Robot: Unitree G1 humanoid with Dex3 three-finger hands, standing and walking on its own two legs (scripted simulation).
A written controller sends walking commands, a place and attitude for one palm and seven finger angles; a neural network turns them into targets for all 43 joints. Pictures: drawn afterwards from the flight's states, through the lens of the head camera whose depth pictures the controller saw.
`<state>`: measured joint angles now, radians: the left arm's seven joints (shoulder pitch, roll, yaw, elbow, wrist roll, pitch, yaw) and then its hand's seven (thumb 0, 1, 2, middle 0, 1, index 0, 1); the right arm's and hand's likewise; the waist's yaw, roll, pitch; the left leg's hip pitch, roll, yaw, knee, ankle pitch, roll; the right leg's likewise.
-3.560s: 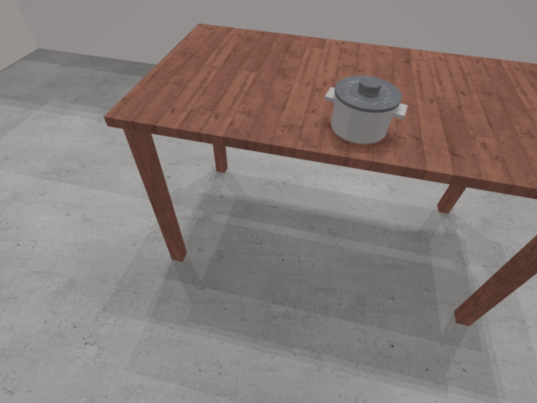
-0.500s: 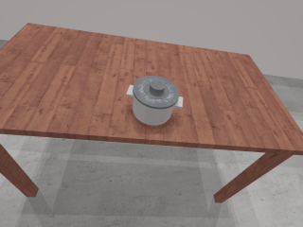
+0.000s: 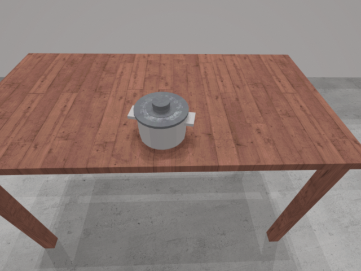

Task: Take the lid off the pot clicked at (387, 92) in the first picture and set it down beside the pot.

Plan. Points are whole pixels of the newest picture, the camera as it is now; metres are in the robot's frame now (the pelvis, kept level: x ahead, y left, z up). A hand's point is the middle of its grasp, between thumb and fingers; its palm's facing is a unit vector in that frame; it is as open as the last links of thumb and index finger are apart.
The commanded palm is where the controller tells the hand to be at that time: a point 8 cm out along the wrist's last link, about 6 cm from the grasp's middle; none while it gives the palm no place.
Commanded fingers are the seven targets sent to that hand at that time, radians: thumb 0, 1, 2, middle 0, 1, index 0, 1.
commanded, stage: come to a stop and stand still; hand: left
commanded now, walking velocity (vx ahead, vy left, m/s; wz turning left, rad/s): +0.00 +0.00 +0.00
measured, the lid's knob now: (161, 103) +0.53 +0.08 +0.09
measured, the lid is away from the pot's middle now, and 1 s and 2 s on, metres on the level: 0.00 0.00 0.00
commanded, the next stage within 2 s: look again from close up in 0.56 s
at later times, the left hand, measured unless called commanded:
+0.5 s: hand out of the picture +0.00 +0.13 -0.18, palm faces +0.06 -0.99 -0.16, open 7.4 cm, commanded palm none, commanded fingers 0.00 0.90 0.90 -0.20 -0.30 -0.20 -0.30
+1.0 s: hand out of the picture +0.07 +0.19 -0.18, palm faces +0.01 -0.98 -0.21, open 7.4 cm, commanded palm none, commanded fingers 0.00 0.90 0.90 -0.20 -0.30 -0.20 -0.30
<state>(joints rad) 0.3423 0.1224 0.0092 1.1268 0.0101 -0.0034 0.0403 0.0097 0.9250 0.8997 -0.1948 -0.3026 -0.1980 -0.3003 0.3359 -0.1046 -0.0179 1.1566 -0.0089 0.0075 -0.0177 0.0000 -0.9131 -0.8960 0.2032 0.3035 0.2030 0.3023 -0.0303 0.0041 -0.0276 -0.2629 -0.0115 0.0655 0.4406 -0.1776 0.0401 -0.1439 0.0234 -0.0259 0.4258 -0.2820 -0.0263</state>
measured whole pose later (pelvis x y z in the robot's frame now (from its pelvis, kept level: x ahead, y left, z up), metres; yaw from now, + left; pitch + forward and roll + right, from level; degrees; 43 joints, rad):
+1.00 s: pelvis +0.04 +0.02 -0.01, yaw -1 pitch +0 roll -1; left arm 0.29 0.17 0.00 1.00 0.02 -0.01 0.05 0.01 0.91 0.90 -0.20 -0.30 -0.20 -0.30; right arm 0.26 -0.17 0.00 1.02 -0.01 -0.01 -0.02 0.00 -0.95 -0.90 0.20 0.30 0.20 0.30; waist 0.00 0.00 0.01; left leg -0.27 -0.03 0.04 0.58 -0.31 0.06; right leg -0.13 0.01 -0.01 0.52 -0.38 -0.01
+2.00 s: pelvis +0.02 +0.02 +0.00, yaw +0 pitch +0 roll +0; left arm 0.33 0.18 -0.01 1.07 0.02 0.01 0.03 0.01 0.91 0.90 -0.20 -0.30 -0.20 -0.30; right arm 0.26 -0.14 -0.02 1.08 0.00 -0.01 -0.02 0.00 -0.93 -0.90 0.20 0.30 0.20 0.30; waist 0.01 -0.06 0.04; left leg -0.25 -0.06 0.04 0.48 -0.24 0.07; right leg -0.14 -0.02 -0.01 0.48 -0.35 0.01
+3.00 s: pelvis +0.09 -0.11 -0.01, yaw +1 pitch -1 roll +0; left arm 0.18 0.18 0.02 0.97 0.02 0.02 0.03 0.00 0.94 0.90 -0.20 -0.30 -0.20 -0.30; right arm 0.24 -0.16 -0.04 1.01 0.00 0.02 -0.02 0.00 -0.91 -0.90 0.20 0.30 0.20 0.30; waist -0.01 -0.03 0.10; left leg -0.23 0.03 0.01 0.56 -0.31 -0.03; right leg -0.28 -0.05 -0.01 0.58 -0.28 0.02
